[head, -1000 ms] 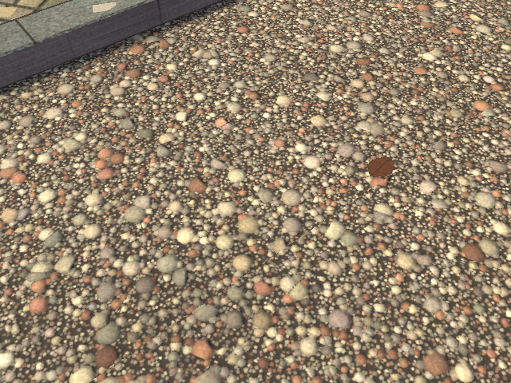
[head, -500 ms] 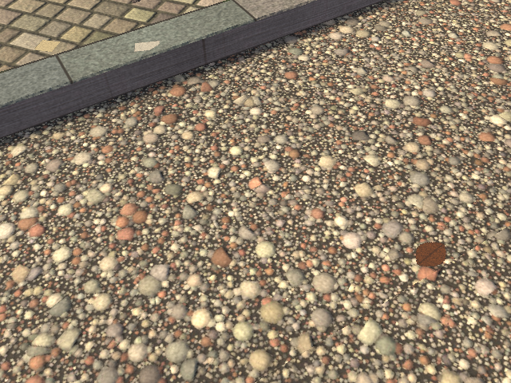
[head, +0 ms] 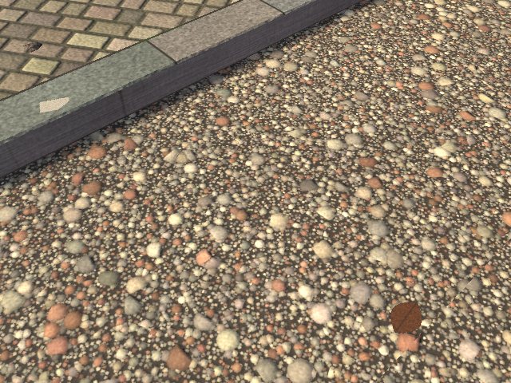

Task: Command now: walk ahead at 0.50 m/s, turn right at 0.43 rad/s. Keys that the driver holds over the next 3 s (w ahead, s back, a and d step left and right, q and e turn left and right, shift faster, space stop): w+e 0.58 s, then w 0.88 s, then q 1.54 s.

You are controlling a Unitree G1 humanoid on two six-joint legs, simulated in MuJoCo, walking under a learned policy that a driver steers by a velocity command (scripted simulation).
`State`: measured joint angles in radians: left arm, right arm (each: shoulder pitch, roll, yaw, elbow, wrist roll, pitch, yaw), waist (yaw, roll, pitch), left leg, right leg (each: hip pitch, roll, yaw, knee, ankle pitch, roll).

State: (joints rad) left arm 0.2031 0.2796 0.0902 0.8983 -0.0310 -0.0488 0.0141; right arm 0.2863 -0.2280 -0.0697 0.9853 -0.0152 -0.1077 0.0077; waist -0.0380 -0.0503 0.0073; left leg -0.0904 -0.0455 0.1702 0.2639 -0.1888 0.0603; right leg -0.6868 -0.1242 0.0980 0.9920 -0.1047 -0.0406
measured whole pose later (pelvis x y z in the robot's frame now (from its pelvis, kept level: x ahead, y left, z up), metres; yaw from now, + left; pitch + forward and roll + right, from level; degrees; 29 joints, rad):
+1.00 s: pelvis +0.58 -0.09 -0.03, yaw -25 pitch +2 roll +0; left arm 0.24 0.27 0.06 0.72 -0.01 -0.07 0.02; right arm 0.34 -0.23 -0.05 0.89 0.00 -0.10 0.02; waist -0.04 -0.04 -0.01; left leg -0.19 -0.06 0.00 0.36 -0.21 0.06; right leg -0.64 -0.07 0.04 1.07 -0.26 -0.01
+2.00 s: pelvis +0.97 -0.27 -0.04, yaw -12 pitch +4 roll -2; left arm 0.11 0.30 0.06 0.75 0.01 0.00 0.04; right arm 0.18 -0.29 -0.07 0.65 -0.01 0.01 -0.01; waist -0.02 -0.01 0.05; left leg -0.45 -0.09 -0.09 0.46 -0.07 0.07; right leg -0.57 0.00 0.08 0.99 -0.40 0.06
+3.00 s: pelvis +0.99 -0.28 -0.04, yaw +24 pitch +2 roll -1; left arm 0.11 0.31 0.08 0.71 0.00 0.00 0.01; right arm 0.17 -0.32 -0.07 0.59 0.01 0.05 -0.02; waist -0.02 0.00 0.04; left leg -0.31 -0.09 -0.17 0.50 -0.22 0.04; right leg -0.43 0.02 0.09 0.75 -0.36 0.08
